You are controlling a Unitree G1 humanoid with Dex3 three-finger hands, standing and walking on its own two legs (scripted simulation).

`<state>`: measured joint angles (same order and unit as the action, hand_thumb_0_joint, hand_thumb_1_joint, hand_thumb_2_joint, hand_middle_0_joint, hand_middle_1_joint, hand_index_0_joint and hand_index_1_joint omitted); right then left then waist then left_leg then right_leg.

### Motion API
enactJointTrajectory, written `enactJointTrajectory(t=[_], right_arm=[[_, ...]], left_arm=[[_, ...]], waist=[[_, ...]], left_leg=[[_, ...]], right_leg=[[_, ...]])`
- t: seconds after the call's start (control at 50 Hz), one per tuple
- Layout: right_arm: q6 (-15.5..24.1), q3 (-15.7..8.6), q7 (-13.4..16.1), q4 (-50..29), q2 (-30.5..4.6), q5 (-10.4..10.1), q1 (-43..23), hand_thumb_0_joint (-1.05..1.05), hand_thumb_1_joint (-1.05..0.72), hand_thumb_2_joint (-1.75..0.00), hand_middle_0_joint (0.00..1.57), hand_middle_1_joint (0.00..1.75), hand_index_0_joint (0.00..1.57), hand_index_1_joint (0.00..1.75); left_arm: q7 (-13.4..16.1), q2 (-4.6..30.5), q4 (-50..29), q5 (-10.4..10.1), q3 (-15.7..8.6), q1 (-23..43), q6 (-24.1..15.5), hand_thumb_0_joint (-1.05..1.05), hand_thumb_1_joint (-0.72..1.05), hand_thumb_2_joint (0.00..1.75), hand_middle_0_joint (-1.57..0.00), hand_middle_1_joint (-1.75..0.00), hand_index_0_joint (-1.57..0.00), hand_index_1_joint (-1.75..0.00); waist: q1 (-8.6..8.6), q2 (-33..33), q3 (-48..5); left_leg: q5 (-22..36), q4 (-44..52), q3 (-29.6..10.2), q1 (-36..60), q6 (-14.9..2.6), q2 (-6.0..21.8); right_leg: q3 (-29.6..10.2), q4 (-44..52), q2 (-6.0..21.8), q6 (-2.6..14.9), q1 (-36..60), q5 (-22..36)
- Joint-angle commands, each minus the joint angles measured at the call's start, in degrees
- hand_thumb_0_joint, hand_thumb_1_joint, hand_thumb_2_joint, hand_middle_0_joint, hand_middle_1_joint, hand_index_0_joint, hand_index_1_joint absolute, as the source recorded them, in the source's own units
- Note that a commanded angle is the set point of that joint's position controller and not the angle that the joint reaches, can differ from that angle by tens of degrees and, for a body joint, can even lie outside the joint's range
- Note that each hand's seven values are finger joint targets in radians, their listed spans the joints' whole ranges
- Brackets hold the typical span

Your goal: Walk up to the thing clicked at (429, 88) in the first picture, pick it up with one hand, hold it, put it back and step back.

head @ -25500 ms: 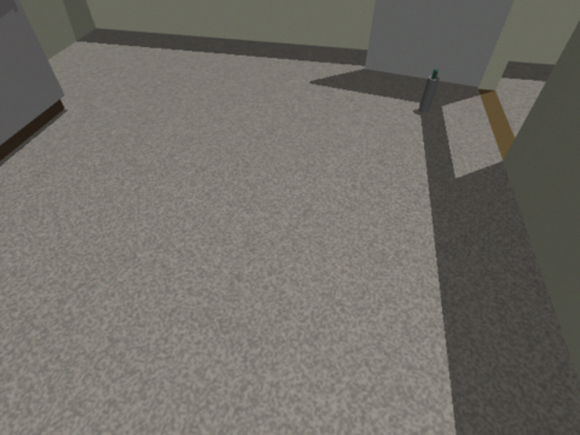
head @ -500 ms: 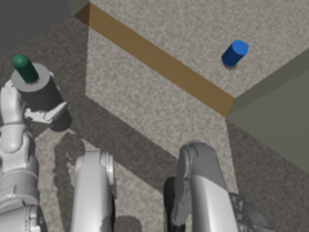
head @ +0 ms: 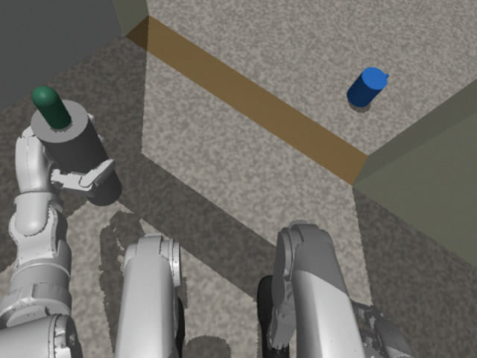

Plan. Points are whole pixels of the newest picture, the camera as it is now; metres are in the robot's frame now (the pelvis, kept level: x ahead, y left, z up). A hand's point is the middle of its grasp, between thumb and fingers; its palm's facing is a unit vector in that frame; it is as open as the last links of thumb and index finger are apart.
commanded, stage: settle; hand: left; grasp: from the side
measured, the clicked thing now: (81, 154) +0.44 +0.22 -0.04
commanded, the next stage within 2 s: lift in 0.08 s
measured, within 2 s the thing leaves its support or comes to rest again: neither
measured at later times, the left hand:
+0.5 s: hand (82, 151) +0.43 +0.21 +0.00, palm faces +0.09 -1.00 -0.04, open 9.3 cm
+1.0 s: hand (35, 119) +0.40 +0.20 +0.14, palm faces +0.11 -0.99 -0.05, open 9.3 cm
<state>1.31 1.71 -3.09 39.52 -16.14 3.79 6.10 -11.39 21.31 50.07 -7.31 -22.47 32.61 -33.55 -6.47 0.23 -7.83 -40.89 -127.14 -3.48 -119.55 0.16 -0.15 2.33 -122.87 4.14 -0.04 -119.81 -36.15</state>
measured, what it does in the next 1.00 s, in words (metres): rises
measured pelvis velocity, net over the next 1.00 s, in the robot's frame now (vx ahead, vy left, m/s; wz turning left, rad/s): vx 0.02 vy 0.00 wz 0.01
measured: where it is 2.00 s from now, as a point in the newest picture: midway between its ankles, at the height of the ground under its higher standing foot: (222, 348)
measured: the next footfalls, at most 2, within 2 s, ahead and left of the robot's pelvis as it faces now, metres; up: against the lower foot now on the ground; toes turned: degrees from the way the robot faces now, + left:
none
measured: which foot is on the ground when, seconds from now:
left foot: down 0.00-1.00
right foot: down 0.00-1.00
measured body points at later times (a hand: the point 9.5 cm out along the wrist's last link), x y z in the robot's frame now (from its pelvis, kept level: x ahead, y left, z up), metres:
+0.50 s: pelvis +0.00 +0.00 +0.02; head +0.20 +0.02 +0.43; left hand +0.42 +0.26 +0.00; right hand +0.13 -0.27 -0.11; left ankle +0.08 +0.12 -0.36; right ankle +0.11 -0.13 -0.36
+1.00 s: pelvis +0.02 +0.00 +0.14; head +0.19 +0.02 +0.56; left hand +0.39 +0.25 +0.14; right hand +0.19 -0.25 +0.01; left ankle +0.08 +0.12 -0.36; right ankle +0.11 -0.13 -0.36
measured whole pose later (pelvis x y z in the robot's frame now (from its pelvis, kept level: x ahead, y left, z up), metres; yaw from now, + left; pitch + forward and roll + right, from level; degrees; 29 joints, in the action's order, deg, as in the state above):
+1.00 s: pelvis +0.02 +0.00 +0.14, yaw +1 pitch +31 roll -2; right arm 2.9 -0.4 1.1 35.4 -14.3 -1.7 7.1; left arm -5.7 14.7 23.6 -10.7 -13.2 14.1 -21.1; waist -2.6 1.5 -10.6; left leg -39.1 -101.9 -2.1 -93.6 0.0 1.0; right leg 2.4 -98.5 3.0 -0.4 -94.3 -34.8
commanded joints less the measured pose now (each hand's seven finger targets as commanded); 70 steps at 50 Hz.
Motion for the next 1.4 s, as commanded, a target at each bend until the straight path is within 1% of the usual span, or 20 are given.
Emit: enactJointTrajectory(t=[0.0, 0.22, 0.34, 0.4, 0.48, 0.58, 0.66, 0.78, 0.82, 0.84, 0.88, 0.96, 1.0, 1.04, 1.08, 1.14, 1.18, 1.22, 1.36, 1.38], right_arm=[[1.4, -3.8, 1.0, -3.0, -11.4, 0.1, 6.7, 0.0, -0.9, -0.9, 0.2, 0.3, 0.2, 0.3], [1.7, -4.1, 1.3, -3.6, -11.3, -0.4, 6.4, 0.0, -0.93, -0.9, 0.2, 0.3, 0.2, 0.3], [2.0, -4.5, 1.6, -4.0, -11.3, -1.0, 7.7, 0.0, -0.93, -0.9, 0.2, 0.3, 0.2, 0.3], [2.3, -4.6, 1.9, -4.7, -11.0, -1.7, 7.0, 0.0, -0.92, -0.9, 0.2, 0.3, 0.2, 0.3], [2.4, -5.0, 2.4, -6.0, -11.1, -2.4, 7.1, 0.0, -0.92, -0.9, 0.2, 0.3, 0.2, 0.3], [2.9, -5.2, 2.9, -7.1, -10.4, -3.2, 6.5, 0.0, -0.91, -0.9, 0.2, 0.3, 0.2, 0.3], [3.2, -5.7, 3.5, -7.8, -9.7, -3.6, 7.0, 0.0, -0.91, -0.9, 0.2, 0.3, 0.2, 0.3], [3.5, -5.6, 4.1, -9.0, -8.6, -4.7, 6.0, 0.0, -0.9, -0.9, 0.2, 0.3, 0.2, 0.3], [3.7, -5.8, 4.5, -9.2, -8.5, -5.0, 5.4, 0.0, -0.9, -0.9, 0.2, 0.3, 0.2, 0.3], [3.6, -5.8, 4.6, -9.6, -8.2, -5.1, 5.5, 0.0, -0.9, -0.9, 0.2, 0.3, 0.2, 0.3], [3.8, -5.7, 4.9, -9.3, -7.8, -5.3, 5.8, 0.0, -0.9, -0.9, 0.2, 0.3, 0.2, 0.3], [4.0, -5.3, 5.3, -9.2, -6.8, -5.6, 6.0, 0.0, -0.89, -0.9, 0.2, 0.3, 0.2, 0.3], [4.3, -5.0, 5.5, -9.1, -6.5, -5.6, 5.9, 0.0, -0.9, -0.9, 0.2, 0.3, 0.2, 0.3], [4.5, -5.1, 5.8, -8.6, -6.5, -5.7, 5.6, 0.0, -0.89, -0.9, 0.2, 0.3, 0.2, 0.3], [4.6, -4.6, 5.9, -8.7, -5.7, -5.6, 6.0, 0.0, -0.89, -0.9, 0.2, 0.3, 0.2, 0.3], [5.1, -4.3, 6.0, -8.1, -5.6, -5.6, 5.9, 0.0, -0.89, -0.9, 0.2, 0.3, 0.2, 0.3], [5.2, -4.4, 6.1, -7.9, -5.7, -5.5, 6.1, 0.0, -0.89, -0.9, 0.2, 0.3, 0.2, 0.3], [5.3, -4.3, 5.9, -7.8, -5.5, -5.1, 6.3, 0.0, -0.89, -0.9, 0.2, 0.3, 0.2, 0.3], [5.2, -4.3, 5.3, -7.7, -5.6, -5.2, 6.8, 0.0, -0.89, -0.9, 0.2, 0.3, 0.2, 0.3], [5.2, -4.2, 5.2, -7.7, -5.5, -5.3, 6.1, 0.0, -0.9, -0.9, 0.2, 0.3, 0.2, 0.3]], left_arm=[[0.1, 14.2, -16.5, -2.0, -3.4, 21.0, -6.9, 0.0, 0.24, 1.32, -1.28, -1.38, -1.27, -1.41], [0.2, 13.2, -15.2, -2.3, -2.8, 19.7, -6.7, 0.0, 0.17, 1.22, -1.3, -1.4, -1.31, -1.4], [-0.9, 14.9, -22.7, -3.4, -3.3, 20.3, -6.1, 0.0, 0.21, 1.24, -1.31, -1.42, -1.32, -1.41], [-1.1, 10.8, -20.5, -4.4, -1.5, 15.9, -4.5, 0.0, 0.22, 1.24, -1.28, -1.4, -1.3, -1.39], [-0.7, 12.9, -26.7, -4.4, -1.7, 14.5, -3.5, 0.0, 0.22, 1.23, -1.28, -1.39, -1.3, -1.39], [0.2, 8.6, -28.7, -5.3, 0.5, 9.8, -1.1, 0.0, 0.27, 1.25, -1.27, -1.4, -1.29, -1.39], [1.7, 11.3, -38.4, -5.1, -0.3, 10.9, -0.1, 0.0, 0.25, 1.25, -1.27, -1.4, -1.29, -1.39], [3.5, 4.0, -38.1, -5.9, 3.3, 2.3, 3.0, 0.0, 0.28, 1.26, -1.25, -1.39, -1.27, -1.39], [4.2, 7.2, -41.9, -5.4, 2.3, 2.7, 3.4, 0.0, 0.26, 1.26, -1.26, -1.39, -1.28, -1.39], [4.2, 5.8, -42.5, -5.0, 4.2, 2.0, 3.9, 0.0, 0.24, 1.25, -1.25, -1.39, -1.27, -1.38], [5.1, 6.8, -47.0, -5.1, 3.4, 1.8, 4.5, 0.0, 0.27, 1.25, -1.25, -1.38, -1.27, -1.37], [6.7, 3.8, -46.9, -5.5, 5.1, -3.2, 6.3, 0.0, 0.26, 1.25, -1.22, -1.37, -1.25, -1.36], [7.1, 1.3, -46.7, -5.4, 7.9, -5.0, 6.9, 0.0, 0.23, 1.25, -1.21, -1.37, -1.24, -1.36], [8.1, 4.1, -47.1, -4.8, 5.7, -5.5, 7.0, 0.0, 0.23, 1.24, -1.21, -1.37, -1.24, -1.36], [8.7, 4.2, -50.4, -4.5, 6.2, -4.0, 6.5, 0.0, 0.23, 1.26, -1.23, -1.38, -1.25, -1.38], [8.7, 0.2, -45.6, -5.2, 9.4, -7.0, 7.3, 0.0, 0.22, 1.27, -1.23, -1.38, -1.25, -1.38], [8.9, 1.9, -44.6, -4.8, 7.8, -6.4, 7.3, 0.0, 0.23, 1.27, -1.24, -1.39, -1.26, -1.39], [8.5, 1.1, -45.5, -4.2, 9.8, -5.7, 6.9, 0.0, 0.19, 1.26, -1.24, -1.38, -1.26, -1.38], [7.4, 0.9, -42.4, -4.7, 9.3, -6.9, 6.8, 0.0, 0.21, 1.25, -1.27, -1.39, -1.29, -1.39], [7.1, -1.2, -39.3, -5.0, 10.4, -8.7, 7.0, 0.0, 0.22, 1.26, -1.27, -1.4, -1.29, -1.39]], waist=[[0.53, 9.7, -39.8], [0.4, 8.4, -39.0], [1.16, 9.8, -43.0], [0.58, 7.8, -39.9], [1.94, 8.6, -43.1], [1.87, 7.5, -40.4], [2.87, 8.2, -44.1], [2.62, 5.3, -39.2], [3.7, 6.0, -39.3], [3.24, 6.1, -39.3], [3.86, 6.8, -40.8], [3.64, 4.3, -38.8], [2.94, 4.7, -35.6], [4.24, 4.8, -34.5], [4.21, 4.9, -34.3], [3.13, 4.8, -29.1], [3.86, 4.2, -28.4], [3.78, 5.9, -27.8], [4.91, 4.6, -23.8], [4.7, 3.4, -22.0]], left_leg=[[10.1, 17.1, 1.6, 25.0, -1.18, -1.1], [8.1, 18.6, 2.0, 24.6, -1.42, -1.1], [9.7, 20.0, 2.3, 27.4, -1.37, -1.1], [8.6, 20.9, 2.1, 26.4, -1.61, -1.1], [10.4, 23.1, 1.8, 30.5, -1.45, -1.0], [10.6, 26.0, 1.3, 32.6, -1.53, -0.8], [10.7, 28.4, 1.6, 35.9, -1.61, -0.7], [10.6, 34.0, 0.6, 39.9, -1.48, -0.5], [9.6, 35.9, 0.9, 42.3, -1.53, -0.3], [10.0, 37.0, 0.8, 44.0, -1.51, -0.3], [12.1, 38.9, 0.9, 47.0, -1.28, -0.3], [16.3, 42.3, 0.6, 51.7, -1.4, -0.2], [16.6, 44.6, 0.5, 53.4, -1.25, -0.2], [16.1, 47.0, 0.4, 56.1, -1.18, 0.0], [17.1, 49.2, 0.5, 58.1, -1.14, -0.1], [18.1, 52.4, 0.1, 61.6, -0.95, 0.1], [19.8, 54.2, 0.1, 63.5, -0.88, 0.2], [20.8, 56.1, -0.1, 66.6, -0.58, 0.4], [22.4, 63.1, -0.3, 72.9, -0.24, 0.4], [22.3, 63.6, -0.3, 72.8, -0.27, 0.6]], right_leg=[[0.8, 12.2, -2.4, 2.34, 23.3, 8.4], [0.5, 14.2, -2.5, 2.21, 24.6, 6.7], [-0.1, 15.5, -2.6, 2.29, 28.5, 8.1], [0.0, 17.0, -2.7, 2.28, 27.7, 7.3], [-0.3, 18.6, -2.7, 2.54, 30.0, 8.6], [-0.6, 21.8, -2.7, 2.54, 31.2, 8.8], [-1.4, 25.1, -2.8, 2.38, 36.2, 9.0], [-0.8, 30.2, -2.9, 2.16, 39.8, 9.2], [-1.4, 32.7, -3.0, 2.04, 42.2, 8.4], [-1.6, 34.0, -3.0, 2.03, 43.1, 8.8], [-1.6, 35.6, -3.0, 1.98, 46.7, 10.7], [-1.1, 39.9, -3.5, 1.68, 51.7, 14.6], [-1.0, 42.5, -3.5, 1.6, 53.3, 15.3], [-1.2, 44.7, -3.6, 1.57, 55.4, 14.9], [-1.3, 46.6, -3.8, 1.49, 58.9, 16.0], [-0.8, 49.5, -4.0, 1.45, 59.6, 17.1], [-0.8, 51.4, -4.0, 1.49, 62.1, 18.4], [-0.6, 52.9, -4.0, 1.61, 63.1, 19.1], [0.2, 58.8, -4.2, 1.53, 69.3, 20.0], [0.3, 59.3, -4.2, 1.47, 69.3, 20.0]])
